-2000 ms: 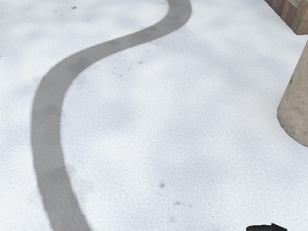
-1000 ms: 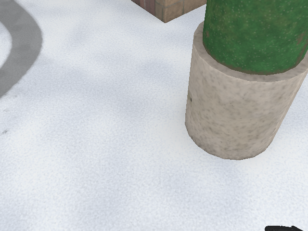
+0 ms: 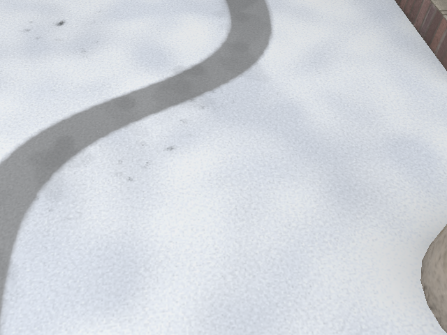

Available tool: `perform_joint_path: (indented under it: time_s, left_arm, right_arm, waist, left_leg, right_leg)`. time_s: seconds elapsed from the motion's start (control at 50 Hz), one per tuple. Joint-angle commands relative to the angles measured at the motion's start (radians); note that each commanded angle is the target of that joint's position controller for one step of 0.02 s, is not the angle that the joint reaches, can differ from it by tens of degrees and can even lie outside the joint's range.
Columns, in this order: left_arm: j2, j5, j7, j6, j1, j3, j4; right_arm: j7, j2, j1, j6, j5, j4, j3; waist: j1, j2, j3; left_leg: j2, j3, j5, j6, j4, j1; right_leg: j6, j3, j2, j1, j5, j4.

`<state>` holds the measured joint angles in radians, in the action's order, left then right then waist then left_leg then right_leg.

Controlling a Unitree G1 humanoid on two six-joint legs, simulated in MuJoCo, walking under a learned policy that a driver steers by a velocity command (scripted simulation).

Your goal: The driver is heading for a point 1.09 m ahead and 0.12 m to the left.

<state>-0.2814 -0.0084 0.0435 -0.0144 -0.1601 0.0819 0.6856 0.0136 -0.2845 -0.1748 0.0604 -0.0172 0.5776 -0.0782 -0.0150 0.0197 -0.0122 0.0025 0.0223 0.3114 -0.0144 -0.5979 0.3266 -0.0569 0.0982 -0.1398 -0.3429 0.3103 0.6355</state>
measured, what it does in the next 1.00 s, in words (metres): walks ahead, turning left: right foot, then left foot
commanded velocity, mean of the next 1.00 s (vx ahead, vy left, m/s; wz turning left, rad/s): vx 0.30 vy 0.00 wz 0.35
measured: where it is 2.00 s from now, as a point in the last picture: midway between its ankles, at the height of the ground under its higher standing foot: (161, 240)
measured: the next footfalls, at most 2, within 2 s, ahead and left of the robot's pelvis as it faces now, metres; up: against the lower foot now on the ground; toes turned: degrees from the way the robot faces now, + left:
right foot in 0.46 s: +0.10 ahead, -0.10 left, +0.00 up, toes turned +19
left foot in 0.88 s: +0.27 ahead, +0.25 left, +0.00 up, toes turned +19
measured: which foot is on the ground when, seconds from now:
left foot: down 0.00-0.46, up 0.48-0.86, down 0.88-1.00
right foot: up 0.00-0.44, down 0.46-0.90, up 0.92-1.00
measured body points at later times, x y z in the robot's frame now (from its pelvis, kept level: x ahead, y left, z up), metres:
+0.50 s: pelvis +0.04 +0.00 +0.01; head +0.04 -0.01 +0.46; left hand +0.12 +0.31 -0.07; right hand +0.24 -0.22 -0.09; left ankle +0.00 +0.11 -0.71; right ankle +0.06 -0.11 -0.73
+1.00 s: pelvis +0.22 +0.13 +0.01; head +0.25 +0.15 +0.46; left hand +0.18 +0.41 -0.12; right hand +0.47 -0.05 -0.07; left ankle +0.24 +0.23 -0.72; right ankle +0.17 -0.05 -0.63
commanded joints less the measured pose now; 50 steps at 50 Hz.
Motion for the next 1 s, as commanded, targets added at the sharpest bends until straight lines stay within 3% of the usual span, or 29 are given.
perform_joint_path:
  time_s: [0.02, 0.04, 0.06, 0.08, 0.1, 0.18, 0.22, 0.26, 0.34, 0.38, 0.42, 0.44, 0.46, 0.48, 0.5, 0.52, 0.54, 0.6, 0.7, 0.78, 0.82, 0.86, 0.88, 0.9, 0.92, 0.94, 0.96, 0.98, 1.0]
  left_arm:
    - [-0.062, 0.039, 0.003, 0.022, 0.057, 0.013, -0.122]
    - [-0.118, 0.025, 0.010, 0.027, 0.124, 0.029, -0.125]
    - [-0.128, 0.012, 0.012, 0.023, 0.123, 0.035, -0.113]
    - [-0.118, 0.016, 0.020, 0.018, 0.097, 0.038, -0.087]
    - [-0.124, 0.024, 0.025, 0.012, 0.081, 0.042, -0.081]
    - [-0.092, 0.018, 0.012, 0.019, 0.047, 0.033, -0.068]
    - [-0.083, 0.014, 0.002, 0.026, 0.068, 0.024, -0.073]
    - [-0.089, 0.005, -0.012, 0.040, 0.097, 0.024, -0.083]
    - [-0.091, -0.004, -0.038, 0.078, 0.118, 0.023, -0.088]
    - [-0.095, -0.012, -0.047, 0.095, 0.084, 0.027, -0.076]
    - [-0.075, -0.013, -0.053, 0.111, 0.016, 0.025, -0.048]
    - [-0.076, -0.006, -0.052, 0.117, -0.020, 0.027, -0.036]
    - [-0.104, 0.006, -0.045, 0.121, -0.111, 0.033, -0.021]
    - [-0.183, 0.032, -0.042, 0.118, -0.190, 0.045, -0.006]
    - [-0.218, 0.035, -0.052, 0.120, -0.215, 0.063, 0.009]
    - [-0.170, 0.014, -0.046, 0.120, -0.178, 0.048, -0.002]
    - [-0.137, 0.005, -0.038, 0.116, -0.156, 0.036, -0.007]
    - [-0.114, 0.013, -0.032, 0.111, -0.142, 0.017, -0.003]
    - [-0.136, -0.004, -0.034, 0.102, -0.193, 0.014, 0.038]
    - [-0.180, -0.023, -0.044, 0.092, -0.246, 0.019, 0.067]
    - [-0.193, -0.028, -0.043, 0.083, -0.246, 0.021, 0.078]
    - [-0.188, -0.029, -0.039, 0.076, -0.238, 0.017, 0.083]
    - [-0.154, -0.014, -0.036, 0.079, -0.234, 0.002, 0.072]
    - [-0.049, 0.004, -0.037, 0.095, -0.294, -0.033, 0.024]
    - [-0.073, -0.009, -0.037, 0.117, -0.290, -0.031, 0.032]
    - [-0.152, -0.037, -0.043, 0.125, -0.216, -0.006, 0.012]
    - [-0.147, -0.036, -0.045, 0.128, -0.145, -0.011, -0.003]
    - [-0.130, -0.017, -0.044, 0.127, -0.114, -0.013, -0.007]
    - [-0.124, -0.006, -0.044, 0.118, -0.122, -0.008, -0.004]
  right_arm:
    - [-0.013, -0.290, -0.102, -0.026, 0.038, -0.071, -0.079]
    - [-0.008, -0.233, -0.125, -0.047, 0.059, -0.074, -0.065]
    - [-0.012, -0.201, -0.080, -0.058, 0.054, -0.064, -0.050]
    - [-0.021, -0.179, -0.020, -0.058, 0.032, -0.069, -0.046]
    - [-0.029, -0.158, 0.025, -0.054, 0.011, -0.076, -0.037]
    - [-0.046, -0.139, 0.031, -0.049, 0.020, -0.076, -0.027]
    - [-0.051, -0.144, -0.009, -0.050, 0.008, -0.063, -0.032]
    - [-0.050, -0.163, -0.025, -0.052, 0.007, -0.057, -0.037]
    - [-0.042, -0.178, -0.039, -0.056, -0.001, -0.045, -0.041]
    - [-0.035, -0.172, -0.035, -0.058, 0.002, -0.044, -0.037]
    - [-0.031, -0.141, -0.021, -0.058, 0.000, -0.041, -0.024]
    - [-0.030, -0.110, -0.029, -0.060, 0.003, -0.037, -0.014]
    - [-0.029, -0.057, -0.017, -0.067, 0.005, -0.045, 0.003]
    - [-0.028, -0.003, -0.031, -0.079, -0.004, -0.068, 0.018]
    - [-0.031, -0.089, 0.026, -0.096, -0.018, -0.098, -0.005]
    - [-0.029, -0.139, 0.030, -0.106, -0.018, -0.085, -0.021]
    - [-0.024, -0.135, 0.011, -0.110, -0.009, -0.062, -0.022]
    - [-0.008, -0.086, 0.034, -0.124, 0.011, -0.048, -0.011]
    - [0.006, -0.010, 0.154, -0.137, 0.007, -0.059, 0.023]
    - [0.028, -0.034, 0.212, -0.143, -0.010, -0.072, 0.019]
    - [0.034, -0.060, 0.188, -0.145, -0.013, -0.071, 0.009]
    - [0.025, -0.116, 0.005, -0.143, -0.004, -0.017, -0.024]
    - [0.013, -0.162, -0.161, -0.139, 0.000, 0.017, -0.044]
    - [0.004, -0.276, -0.289, -0.133, 0.027, 0.032, -0.065]
    - [0.009, -0.226, -0.316, -0.133, 0.017, 0.042, -0.049]
    - [0.010, -0.170, -0.240, -0.133, 0.012, 0.042, -0.027]
    - [0.008, -0.138, -0.182, -0.132, 0.009, 0.038, -0.016]
    - [0.012, -0.115, -0.126, -0.132, 0.016, 0.039, -0.007]
    - [0.015, -0.094, -0.088, -0.138, 0.025, 0.036, 0.001]
  waist:
    - [0.041, -0.400, 0.122]
    - [0.104, -0.268, 0.166]
    - [0.069, -0.208, 0.127]
    - [0.038, -0.137, 0.109]
    - [0.020, -0.143, 0.101]
    - [0.004, -0.149, 0.134]
    - [0.027, -0.151, 0.143]
    - [0.043, -0.193, 0.110]
    - [0.053, -0.185, 0.067]
    - [0.040, -0.196, 0.065]
    - [-0.003, -0.171, 0.058]
    - [-0.020, -0.145, 0.061]
    - [-0.054, -0.071, 0.086]
    - [-0.045, 0.138, 0.095]
    - [-0.057, 0.214, -0.016]
    - [-0.042, 0.155, -0.082]
    - [-0.026, 0.129, -0.087]
    - [-0.018, 0.104, -0.065]
    - [-0.068, 0.103, -0.054]
    - [-0.085, 0.116, -0.062]
    - [-0.053, 0.124, -0.057]
    - [0.056, 0.095, 0.054]
    - [0.137, 0.061, 0.171]
    - [0.140, -0.202, 0.342]
    - [0.143, -0.306, 0.429]
    - [0.130, -0.228, 0.260]
    - [0.110, -0.161, 0.157]
    - [0.079, -0.103, 0.084]
    - [0.043, -0.116, 0.050]
  left_leg:
    - [-0.395, -0.578, -0.675, -0.320, 0.229, -0.301]
    - [-0.378, -0.564, -0.557, -0.353, 0.258, -0.277]
    - [-0.320, -0.476, -0.466, -0.295, 0.249, -0.242]
    - [-0.257, -0.412, -0.391, -0.231, 0.239, -0.212]
    - [-0.228, -0.381, -0.384, -0.200, 0.237, -0.183]
    - [-0.170, -0.354, -0.382, -0.193, 0.231, -0.146]
    - [-0.154, -0.397, -0.064, -0.196, 0.271, -0.167]
    - [-0.162, -0.474, 0.161, -0.210, 0.319, -0.146]
    - [-0.157, -0.545, 0.235, -0.226, 0.323, -0.103]
    - [-0.140, -0.550, 0.259, -0.220, 0.309, -0.063]
    - [-0.100, -0.531, 0.292, -0.191, 0.272, 0.016]
    - [-0.067, -0.504, 0.297, -0.160, 0.224, 0.068]
    - [-0.016, -0.438, 0.320, -0.106, 0.061, 0.193]
    - [0.119, -0.224, 0.270, -0.040, -0.223, 0.366]
    - [0.079, -0.195, 0.283, -0.026, -0.382, 0.543]
    - [0.033, -0.215, 0.200, -0.019, -0.464, 0.594]
    - [0.020, -0.198, 0.123, -0.011, -0.495, 0.602]
    - [-0.034, -0.122, -0.065, 0.011, -0.476, 0.547]
    - [-0.046, -0.020, -0.220, 0.039, -0.189, 0.364]
    - [-0.022, 0.006, -0.218, 0.017, -0.012, 0.234]
    - [-0.010, 0.009, -0.188, -0.018, 0.046, 0.171]
    - [0.037, 0.044, -0.193, -0.072, 0.115, -0.108]
    - [-0.039, -0.032, -0.196, -0.113, 0.086, -0.374]
    - [-0.332, -0.483, -0.052, -0.251, 0.121, -0.746]
    - [-0.405, -0.795, 0.073, -0.316, 0.290, -0.741]
    - [-0.371, -0.658, 0.118, -0.273, 0.302, -0.632]
    - [-0.325, -0.517, 0.063, -0.245, 0.310, -0.494]
    - [-0.278, -0.428, -0.018, -0.230, 0.340, -0.363]
    - [-0.242, -0.365, -0.099, -0.220, 0.371, -0.269]
  right_leg:
    - [-0.023, -0.040, 0.126, -0.417, 0.365, 0.451]
    - [-0.017, -0.154, 0.111, -0.417, 0.350, 0.584]
    - [-0.002, -0.170, 0.099, -0.420, 0.266, 0.611]
    - [-0.001, -0.177, 0.087, -0.415, 0.175, 0.583]
    - [-0.006, -0.179, 0.084, -0.398, 0.113, 0.555]
    - [-0.019, -0.168, 0.127, -0.319, 0.002, 0.491]
    - [-0.017, -0.170, 0.131, -0.313, -0.027, 0.350]
    - [-0.010, -0.173, 0.143, -0.292, -0.010, 0.238]
    - [0.022, -0.180, 0.169, -0.182, 0.056, 0.055]
    - [0.039, -0.156, 0.180, -0.081, 0.067, -0.020]
    - [0.066, -0.128, 0.175, 0.091, -0.060, -0.171]
    - [0.079, -0.136, 0.152, 0.191, -0.076, -0.214]
    - [0.121, -0.257, 0.031, 0.340, 0.004, -0.245]
    - [0.218, -0.543, -0.137, 0.431, 0.262, -0.354]
    - [0.330, -0.799, -0.262, 0.357, 0.466, -0.446]
    - [0.334, -0.760, -0.247, 0.329, 0.482, -0.451]
    - [0.301, -0.671, -0.194, 0.333, 0.410, -0.445]
    - [0.251, -0.466, -0.106, 0.290, 0.136, -0.469]
    - [0.237, -0.261, -0.043, 0.205, -0.153, -0.474]
    - [0.234, -0.252, -0.085, 0.226, -0.204, -0.453]
    - [0.222, -0.262, -0.116, 0.267, -0.305, -0.416]
    - [0.181, -0.181, -0.065, 0.255, -0.642, -0.191]
    - [0.144, -0.135, -0.023, 0.119, -0.603, 0.040]
    - [0.066, -0.073, 0.111, -0.254, -0.184, 0.459]
    - [0.062, -0.206, 0.161, -0.372, 0.231, 0.626]
    - [0.071, -0.205, 0.096, -0.473, 0.177, 0.694]
    - [0.082, -0.174, 0.050, -0.472, 0.092, 0.670]
    - [0.081, -0.161, 0.022, -0.442, 0.024, 0.612]
    - [0.079, -0.168, -0.005, -0.388, -0.027, 0.564]
Velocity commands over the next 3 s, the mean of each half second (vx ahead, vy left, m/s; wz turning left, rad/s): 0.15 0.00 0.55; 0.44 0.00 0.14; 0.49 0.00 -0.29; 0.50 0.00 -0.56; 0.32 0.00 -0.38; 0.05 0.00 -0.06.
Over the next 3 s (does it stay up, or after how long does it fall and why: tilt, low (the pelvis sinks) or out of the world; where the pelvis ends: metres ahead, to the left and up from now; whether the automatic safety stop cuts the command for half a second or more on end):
stays up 1.08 0.15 0.01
